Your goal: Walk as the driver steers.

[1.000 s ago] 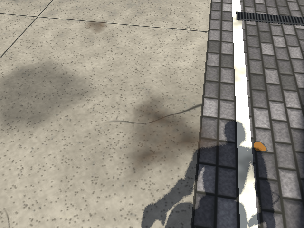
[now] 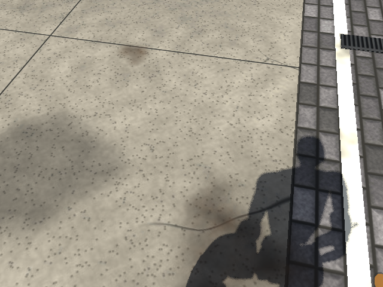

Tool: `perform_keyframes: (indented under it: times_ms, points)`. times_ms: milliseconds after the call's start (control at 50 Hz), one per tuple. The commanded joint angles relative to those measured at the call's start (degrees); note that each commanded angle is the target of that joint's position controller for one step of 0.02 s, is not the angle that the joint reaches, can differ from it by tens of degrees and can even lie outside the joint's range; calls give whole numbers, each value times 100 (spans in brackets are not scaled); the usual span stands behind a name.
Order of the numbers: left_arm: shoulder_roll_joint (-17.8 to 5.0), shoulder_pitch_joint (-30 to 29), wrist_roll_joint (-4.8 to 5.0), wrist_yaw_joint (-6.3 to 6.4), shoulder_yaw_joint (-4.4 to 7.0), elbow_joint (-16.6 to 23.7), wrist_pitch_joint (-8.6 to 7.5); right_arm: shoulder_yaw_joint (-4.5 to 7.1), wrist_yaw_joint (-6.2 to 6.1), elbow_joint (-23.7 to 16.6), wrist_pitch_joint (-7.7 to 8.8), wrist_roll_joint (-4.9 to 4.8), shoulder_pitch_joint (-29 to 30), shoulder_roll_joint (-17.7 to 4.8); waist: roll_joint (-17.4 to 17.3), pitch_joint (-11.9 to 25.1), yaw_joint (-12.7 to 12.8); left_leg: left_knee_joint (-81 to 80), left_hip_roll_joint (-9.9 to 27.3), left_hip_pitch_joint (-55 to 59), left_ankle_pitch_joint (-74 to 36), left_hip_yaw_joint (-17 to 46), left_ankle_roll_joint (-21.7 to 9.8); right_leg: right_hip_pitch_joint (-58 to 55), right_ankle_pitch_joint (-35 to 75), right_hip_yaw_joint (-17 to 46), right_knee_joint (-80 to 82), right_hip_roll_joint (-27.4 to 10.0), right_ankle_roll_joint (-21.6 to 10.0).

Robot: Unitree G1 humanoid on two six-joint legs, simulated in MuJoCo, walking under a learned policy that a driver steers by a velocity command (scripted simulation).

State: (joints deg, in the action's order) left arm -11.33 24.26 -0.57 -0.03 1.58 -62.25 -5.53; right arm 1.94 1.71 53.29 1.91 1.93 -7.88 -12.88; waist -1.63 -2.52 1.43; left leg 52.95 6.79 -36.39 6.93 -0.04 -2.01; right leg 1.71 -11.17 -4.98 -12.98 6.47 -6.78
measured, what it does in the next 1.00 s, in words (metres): walks ahead: left foot, then right foot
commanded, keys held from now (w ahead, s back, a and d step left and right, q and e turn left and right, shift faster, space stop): w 0.96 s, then w+q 0.04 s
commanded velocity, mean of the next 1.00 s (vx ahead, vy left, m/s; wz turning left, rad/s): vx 0.50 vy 0.00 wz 0.00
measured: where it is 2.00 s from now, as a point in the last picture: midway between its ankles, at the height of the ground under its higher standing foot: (190, 154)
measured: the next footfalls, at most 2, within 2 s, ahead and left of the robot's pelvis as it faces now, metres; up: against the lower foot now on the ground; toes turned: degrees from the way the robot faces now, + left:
left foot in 0.24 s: +0.31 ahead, +0.11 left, +0.00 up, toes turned +4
right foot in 0.78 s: +0.60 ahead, -0.07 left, +0.00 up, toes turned -5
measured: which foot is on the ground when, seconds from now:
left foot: up 0.00-0.22, down 0.24-0.80, up 0.82-1.00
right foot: down 0.00-0.26, up 0.28-0.76, down 0.78-1.00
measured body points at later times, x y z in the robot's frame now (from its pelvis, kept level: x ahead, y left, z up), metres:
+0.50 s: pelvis +0.28 +0.05 +0.00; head +0.30 +0.06 +0.45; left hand +0.37 +0.30 -0.14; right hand +0.25 -0.20 -0.14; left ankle +0.27 +0.11 -0.75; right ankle +0.35 -0.11 -0.67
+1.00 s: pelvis +0.56 -0.01 +0.00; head +0.57 -0.02 +0.45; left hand +0.57 +0.24 -0.14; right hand +0.61 -0.26 -0.15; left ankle +0.57 +0.14 -0.67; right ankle +0.56 -0.07 -0.75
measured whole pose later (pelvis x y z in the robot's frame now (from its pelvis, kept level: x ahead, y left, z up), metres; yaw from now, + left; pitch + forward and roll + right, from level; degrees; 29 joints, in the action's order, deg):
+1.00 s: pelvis +0.56 -0.01 +0.00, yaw +0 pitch -1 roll +0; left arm -11.5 18.5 -0.9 0.0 3.1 -58.8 -5.3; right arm 3.4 1.1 55.7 2.8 2.0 -13.8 -12.6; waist -2.0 -2.3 -0.1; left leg 61.8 4.5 -30.5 14.2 0.5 -3.3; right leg 8.4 -9.8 -6.1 -18.4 4.1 -5.9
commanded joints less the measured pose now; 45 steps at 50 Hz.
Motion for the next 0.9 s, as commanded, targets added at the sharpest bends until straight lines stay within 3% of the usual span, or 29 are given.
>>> perform_keyframes:
  times_ms: [20, 100, 160, 200, 220, 240, 260, 280, 300, 320, 340, 360, 380, 460, 560, 640, 680, 720, 740, 760, 780, 800, 820, 840, 860, 880, 900]
  points:
    - [-602, 208, 9, 23, 57, 209, -77, -26, 20, -409, 33, -55, 520, -140, 421, -341, 8, -857, -161, 82, -607, -367, 85, 413, 2236, 811, 627, -1428, -364]
    - [-635, 637, -46, 79, 42, 66, -39, -54, -9, -631, 59, -73, 1133, -169, 505, -344, 230, -1604, -361, 0, -652, -501, -35, -442, 2775, 803, 407, -1618, -383]
    - [-715, 596, -106, 133, 63, 19, -5, -17, -30, -725, 126, -68, 1153, -272, 537, -321, 97, -1974, -510, 202, -122, -505, -268, -965, 3684, 778, -23, -1836, -414]
    - [-823, 398, -117, 149, 94, 36, 2, 73, -97, -500, 187, -62, 351, -423, 617, 72, -293, -2243, -840, 1283, 314, -601, -490, -982, 5097, 649, -964, -1814, -287]
    - [-842, 281, -89, 134, 100, 56, 20, 148, -146, -189, 238, -37, -563, -528, 510, 516, -685, -2636, -960, 2350, 74, -656, -633, -741, 5099, 497, -1954, -1654, -188]
    - [-752, 199, -31, 115, 62, 181, 1, 268, -212, 78, 287, 86, -1571, -845, 316, 1090, -1062, -2669, -254, 3895, 191, 82, -892, 349, 3713, 387, -3314, -1461, -96]
    - [-177, 775, 200, 44, -46, 332, 2, 446, -234, 142, 271, 208, -2183, -1482, -914, 1922, -898, -2950, 1549, 5609, 652, 2832, -1694, 2422, 198, -40, -5677, -478, 212]
    - [-634, 658, 50, 47, 103, 252, 16, 421, -150, 162, 192, -22, -1867, -1273, -480, 1893, -797, -3617, 1678, 5385, 700, 3931, -1844, 3125, -1735, 720, -6409, -245, 126]
    - [-681, 143, -9, 43, 154, 421, 27, 350, -134, 71, 179, -130, -1168, -1006, -261, 873, -490, -3752, 1467, 4498, 1023, 2960, -1649, 3487, -1252, 845, -6415, -627, 88]
    - [-599, -191, -36, 17, 140, 510, 0, 255, -104, 1, 217, -131, -764, -607, 26, 343, -381, -4019, 1225, 3693, 751, 2326, -1474, 3408, -845, 825, -6094, -838, 95]
    - [-489, -297, -61, 0, 150, 519, 36, 195, -110, 24, 260, -112, -618, -402, 33, 68, -206, -4191, 945, 3170, 448, 1821, -1249, 3185, -644, 798, -5751, -1000, 116]
    - [-397, -224, -144, -28, 139, 513, 115, 135, -133, 115, 297, -121, -622, -220, -69, -35, -40, -4310, 713, 2763, 96, 1415, -1080, 2884, -540, 775, -5471, -1098, 183]
    - [-278, -139, -172, -68, 127, 477, 188, 111, -143, 193, 342, -111, -739, -174, -115, -1, 30, -4362, 608, 2614, -194, 1163, -1032, 2696, -477, 724, -5347, -1106, 239]
    - [-283, -794, -180, -137, 141, 765, 322, 159, -155, 416, 441, -121, -1277, -465, -121, -153, 40, -4588, 433, 2649, -829, 669, -1054, 3211, 113, 482, -4738, -1233, 440]
    - [-225, -2040, -95, -165, 71, 1208, 303, 106, -164, 532, 423, -127, -1767, -422, -184, -320, -263, -4634, 222, 2998, -1424, 286, -903, 3382, 1015, 184, -3098, -1170, 568]
    - [-261, -2642, -73, -148, 45, 1427, 277, 107, -216, 686, 401, -90, -2201, -470, -233, -356, -472, -4468, 416, 3728, -1814, 268, -930, 3388, 1065, 58, -2351, -1007, 454]
    - [-332, -2772, -78, -139, 67, 1527, 241, 121, -257, 742, 374, -51, -2261, -507, -239, -392, -455, -4268, 584, 4123, -2189, 296, -938, 3405, 759, 79, -2129, -958, 327]
    - [-402, -2526, -76, -115, 109, 1502, 184, 145, -292, 745, 357, -26, -2112, -574, -262, -282, -260, -3807, 639, 4280, -3180, 193, -843, 2894, 314, 18, -1856, -778, 144]
    - [-471, -2082, -81, -82, 157, 1367, 149, 161, -299, 741, 349, -23, -2029, -625, -292, -55, -64, -3285, 600, 4269, -3928, 121, -768, 2285, 126, -51, -1713, -592, 40]
    - [-557, -1233, -104, -37, 226, 1077, 96, 163, -287, 732, 326, -47, -1930, -640, -159, 365, 304, -2324, 421, 4088, -4185, -52, -667, 1275, 305, -154, -1329, -412, -94]
    - [-848, -223, -213, 26, 339, 789, 35, 125, -271, 635, 332, -92, -1882, -547, 44, 969, 661, -1029, 196, 3155, -3128, -198, -554, -222, 268, 415, -1303, -935, -328]
    - [-1515, 533, -348, 68, 510, 725, 28, 1, -196, 430, 337, -330, -2392, 5, 1202, 1905, 600, 1251, -620, 1148, -128, -594, -251, -2107, -262, 3015, -1074, -2754, -1056]
    - [-1413, 292, -147, 12, 508, 723, 141, 130, -195, 506, 327, -236, -2337, -374, 1056, 2018, 523, 2204, -1063, 319, 2306, 45, -293, -1985, -425, 4440, -297, -3078, -1315]
    - [-1144, -426, -30, -7, 434, 819, 166, 193, -197, 363, 303, -146, -1779, -506, 614, 995, 246, 2335, -641, -93, 1812, 282, -351, -1139, -749, 3470, -226, -2805, -1110]
    - [-756, -862, -19, -35, 331, 899, 130, 175, -164, 266, 337, -119, -1424, -418, 372, 452, 130, 2022, -435, -19, 1346, 284, -352, -311, -465, 2804, 18, -2559, -936]
    - [-537, -1031, -33, -34, 266, 874, 88, 179, -148, 268, 310, -94, -1330, -309, 351, 141, -58, 1651, -264, 230, 1099, 264, -337, 253, -93, 2264, 204, -2265, -695]
    - [-372, -1032, -9, -9, 212, 791, 48, 173, -123, 280, 232, -5, -1406, -226, 454, 16, -229, 1369, -163, 531, 982, 249, -271, 668, 254, 1853, 324, -2028, -526]
Keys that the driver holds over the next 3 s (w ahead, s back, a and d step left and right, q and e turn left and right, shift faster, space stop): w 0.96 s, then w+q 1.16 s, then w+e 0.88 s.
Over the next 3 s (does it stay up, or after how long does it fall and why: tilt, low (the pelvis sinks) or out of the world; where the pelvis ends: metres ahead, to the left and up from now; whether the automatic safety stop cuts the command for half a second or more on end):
stays up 1.53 0.33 -0.02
